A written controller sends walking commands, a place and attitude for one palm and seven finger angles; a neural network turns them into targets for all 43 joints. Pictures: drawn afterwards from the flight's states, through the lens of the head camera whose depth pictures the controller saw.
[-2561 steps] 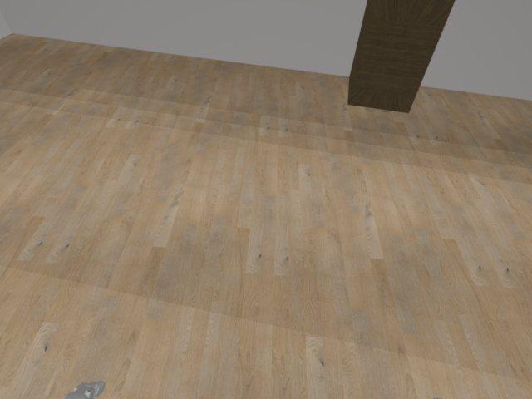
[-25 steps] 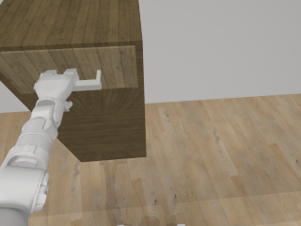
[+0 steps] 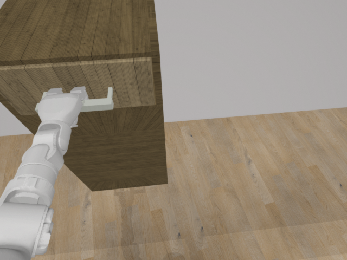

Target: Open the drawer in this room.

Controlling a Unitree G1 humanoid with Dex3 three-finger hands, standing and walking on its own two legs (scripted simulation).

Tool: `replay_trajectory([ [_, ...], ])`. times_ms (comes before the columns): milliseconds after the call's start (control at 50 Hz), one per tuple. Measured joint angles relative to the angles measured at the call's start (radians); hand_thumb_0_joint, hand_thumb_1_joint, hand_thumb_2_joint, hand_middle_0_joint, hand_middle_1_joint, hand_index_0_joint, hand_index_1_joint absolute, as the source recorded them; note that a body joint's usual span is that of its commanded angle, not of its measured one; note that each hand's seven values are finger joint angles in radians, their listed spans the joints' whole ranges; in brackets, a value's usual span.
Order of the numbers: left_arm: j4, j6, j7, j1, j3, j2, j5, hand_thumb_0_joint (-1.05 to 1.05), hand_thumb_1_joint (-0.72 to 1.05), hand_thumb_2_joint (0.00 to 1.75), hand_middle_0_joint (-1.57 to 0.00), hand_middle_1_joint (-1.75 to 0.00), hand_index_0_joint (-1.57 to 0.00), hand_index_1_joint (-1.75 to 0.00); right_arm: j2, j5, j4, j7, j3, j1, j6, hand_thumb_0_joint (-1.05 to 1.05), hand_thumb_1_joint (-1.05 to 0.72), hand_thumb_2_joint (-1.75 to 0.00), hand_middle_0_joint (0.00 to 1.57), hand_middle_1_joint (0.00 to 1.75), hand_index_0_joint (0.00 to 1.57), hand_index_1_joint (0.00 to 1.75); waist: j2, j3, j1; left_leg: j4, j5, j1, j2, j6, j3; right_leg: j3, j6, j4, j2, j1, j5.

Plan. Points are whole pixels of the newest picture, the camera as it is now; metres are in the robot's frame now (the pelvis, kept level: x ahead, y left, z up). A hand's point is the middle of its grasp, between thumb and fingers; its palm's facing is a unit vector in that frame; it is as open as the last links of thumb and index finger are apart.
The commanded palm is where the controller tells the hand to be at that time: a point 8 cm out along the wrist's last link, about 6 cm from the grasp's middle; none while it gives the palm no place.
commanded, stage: pull the drawer open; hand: left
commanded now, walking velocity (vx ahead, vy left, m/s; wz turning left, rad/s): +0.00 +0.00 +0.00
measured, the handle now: (77, 100) +0.50 +0.24 +0.06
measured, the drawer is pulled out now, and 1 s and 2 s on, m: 0.01 0.14 0.25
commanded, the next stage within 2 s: none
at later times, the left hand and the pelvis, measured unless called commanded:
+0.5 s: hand (67, 143) +0.38 +0.24 +0.04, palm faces -0.03 -0.05 -1.00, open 5.4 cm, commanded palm +0.35 +0.25 +0.09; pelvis +0.00 +0.00 +0.01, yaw +1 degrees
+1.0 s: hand (62, 172) +0.31 +0.24 +0.04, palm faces -0.01 -0.06 -1.00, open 5.5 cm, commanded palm +0.28 +0.24 +0.09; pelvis +0.00 -0.01 +0.01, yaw +1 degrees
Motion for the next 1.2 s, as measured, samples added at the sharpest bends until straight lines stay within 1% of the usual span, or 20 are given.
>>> replay_trajectory([
  [140, -0.105, 0.010, 0.014, 0.105, -0.009, -0.033, -0.013, 0.00, 0.75, 0.81, -0.33, -1.35, -0.41, -1.35, 0.002, 0.008, -0.004, 0.007, 0.000, -0.014, 0.009, 0.00, -0.91, -0.89, 0.20, 0.30, 0.20, 0.30, 0.004, -0.001, 0.022, -0.019, -0.001, 0.044, -0.004, 0.002, 0.003, 0.003, 0.002, -0.017, -0.003, 0.042, -0.001],
  [340, -0.190, 0.034, 0.015, 0.183, -0.042, -0.062, -0.016, 0.00, 0.75, 0.82, -0.33, -1.35, -0.41, -1.35, 0.007, 0.014, -0.028, 0.005, 0.009, -0.079, 0.005, 0.00, -0.91, -0.89, 0.20, 0.30, 0.20, 0.30, 0.002, 0.007, 0.045, -0.037, 0.005, 0.088, -0.011, 0.000, -0.004, -0.004, 0.001, -0.027, -0.009, 0.087, -0.003],
  [580, -0.347, 0.049, 0.000, 0.331, -0.047, -0.078, -0.035, 0.01, 0.75, 0.82, -0.32, -1.35, -0.41, -1.35, 0.007, 0.015, -0.053, -0.005, 0.017, -0.116, -0.004, 0.00, -0.91, -0.89, 0.20, 0.30, 0.20, 0.30, 0.002, 0.016, 0.066, -0.059, 0.010, 0.142, -0.012, -0.005, -0.004, -0.005, -0.003, -0.038, -0.009, 0.136, -0.005],
  [800, -0.484, 0.080, -0.001, 0.453, -0.067, -0.091, -0.044, 0.01, 0.74, 0.84, -0.32, -1.35, -0.41, -1.35, 0.006, 0.010, -0.048, -0.009, 0.021, -0.138, -0.014, 0.01, -0.91, -0.89, 0.20, 0.30, 0.20, 0.30, 0.008, 0.034, 0.089, -0.069, 0.017, 0.176, -0.015, -0.012, -0.013, -0.013, -0.009, -0.036, -0.012, 0.168, -0.009],
  [940, -0.541, 0.080, -0.005, 0.523, -0.063, -0.095, -0.053, 0.01, 0.73, 0.84, -0.32, -1.35, -0.41, -1.35, 0.012, 0.006, -0.044, -0.017, 0.028, -0.157, -0.023, 0.01, -0.91, -0.89, 0.20, 0.30, 0.20, 0.30, 0.010, 0.038, 0.098, -0.079, 0.022, 0.199, -0.015, -0.016, -0.013, -0.013, -0.014, -0.035, -0.011, 0.186, -0.010],
  [1100, -0.595, 0.078, 0.001, 0.579, -0.063, -0.100, -0.053, 0.02, 0.73, 0.84, -0.32, -1.35, -0.41, -1.35, 0.012, 0.001, -0.042, -0.021, 0.032, -0.177, -0.038, 0.01, -0.91, -0.89, 0.20, 0.30, 0.20, 0.30, 0.009, 0.049, 0.112, -0.082, 0.027, 0.214, -0.016, -0.021, -0.018, -0.018, -0.018, -0.029, -0.012, 0.198, -0.011],
  [1200, -0.638, 0.072, -0.002, 0.628, -0.055, -0.098, -0.056, 0.02, 0.73, 0.84, -0.32, -1.35, -0.41, -1.35, 0.015, -0.002, -0.043, -0.023, 0.035, -0.189, -0.044, 0.01, -0.91, -0.89, 0.20, 0.30, 0.20, 0.30, 0.007, 0.050, 0.115, -0.086, 0.029, 0.223, -0.014, -0.023, -0.017, -0.017, -0.021, -0.030, -0.010, 0.206, -0.011],
])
